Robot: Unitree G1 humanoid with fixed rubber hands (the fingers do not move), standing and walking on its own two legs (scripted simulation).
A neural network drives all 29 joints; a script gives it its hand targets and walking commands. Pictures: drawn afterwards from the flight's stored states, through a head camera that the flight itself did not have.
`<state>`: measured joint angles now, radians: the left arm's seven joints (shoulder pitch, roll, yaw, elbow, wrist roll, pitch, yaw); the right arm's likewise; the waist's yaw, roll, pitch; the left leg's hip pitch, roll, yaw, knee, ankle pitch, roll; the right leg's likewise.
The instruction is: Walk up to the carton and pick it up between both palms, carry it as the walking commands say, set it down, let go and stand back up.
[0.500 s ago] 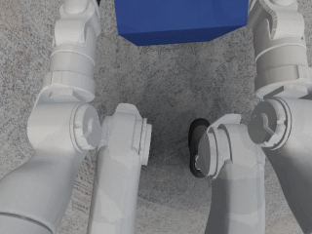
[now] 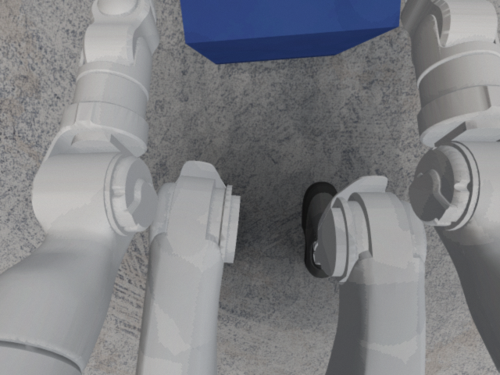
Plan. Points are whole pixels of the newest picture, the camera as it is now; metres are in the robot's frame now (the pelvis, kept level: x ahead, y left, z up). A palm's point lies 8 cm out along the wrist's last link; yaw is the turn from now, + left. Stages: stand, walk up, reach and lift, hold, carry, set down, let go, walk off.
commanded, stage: set down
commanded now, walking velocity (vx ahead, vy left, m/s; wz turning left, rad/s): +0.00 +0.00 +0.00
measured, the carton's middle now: out of the picture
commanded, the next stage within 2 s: let go in 1.66 s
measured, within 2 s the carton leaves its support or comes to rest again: neither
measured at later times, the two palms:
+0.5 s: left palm out of the picture +0.55 +0.21 -0.14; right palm out of the picture +0.57 -0.14 -0.13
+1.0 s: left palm out of the picture +0.55 +0.23 +0.01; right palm out of the picture +0.58 -0.14 +0.01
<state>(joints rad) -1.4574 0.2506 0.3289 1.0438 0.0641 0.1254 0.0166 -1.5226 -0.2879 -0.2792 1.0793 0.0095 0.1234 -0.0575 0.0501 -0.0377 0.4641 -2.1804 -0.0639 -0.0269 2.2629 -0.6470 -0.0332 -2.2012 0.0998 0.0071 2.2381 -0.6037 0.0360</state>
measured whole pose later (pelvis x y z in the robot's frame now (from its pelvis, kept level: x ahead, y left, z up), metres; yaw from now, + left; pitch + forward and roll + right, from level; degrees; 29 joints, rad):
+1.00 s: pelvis -0.02 +0.01 +0.13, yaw +1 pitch +30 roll -1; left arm -1.51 0.41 0.19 0.83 -0.15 0.30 0.11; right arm -1.51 -0.39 -0.15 0.80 0.16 0.32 -0.15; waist 0.04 0.00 0.52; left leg -1.81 -0.07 -0.04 1.83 -0.54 -0.01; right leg -1.81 0.07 0.03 1.81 -0.52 0.04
